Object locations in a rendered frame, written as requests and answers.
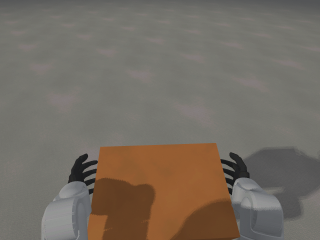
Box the robot right forearm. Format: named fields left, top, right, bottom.
left=231, top=177, right=284, bottom=240

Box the left robot hand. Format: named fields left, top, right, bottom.
left=68, top=153, right=98, bottom=195

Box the right robot hand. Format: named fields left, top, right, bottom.
left=220, top=152, right=250, bottom=195

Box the carton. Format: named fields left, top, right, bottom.
left=87, top=143, right=240, bottom=240

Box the robot left forearm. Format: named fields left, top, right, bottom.
left=41, top=181, right=92, bottom=240

